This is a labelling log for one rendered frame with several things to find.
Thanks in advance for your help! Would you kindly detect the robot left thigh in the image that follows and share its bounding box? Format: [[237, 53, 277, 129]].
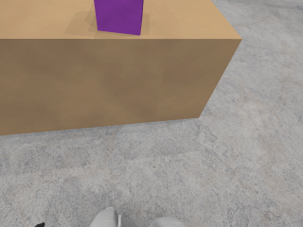
[[89, 209, 122, 227]]

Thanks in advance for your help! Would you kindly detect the robot thigh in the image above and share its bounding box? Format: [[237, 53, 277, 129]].
[[148, 217, 187, 227], [89, 209, 122, 227]]

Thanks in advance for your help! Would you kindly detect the carton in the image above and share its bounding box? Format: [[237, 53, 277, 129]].
[[94, 0, 144, 36]]

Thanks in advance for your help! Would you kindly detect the robot right thigh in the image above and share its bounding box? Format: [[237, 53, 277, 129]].
[[148, 217, 187, 227]]

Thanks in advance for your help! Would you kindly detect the pedestal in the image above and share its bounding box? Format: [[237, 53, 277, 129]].
[[0, 0, 242, 136]]

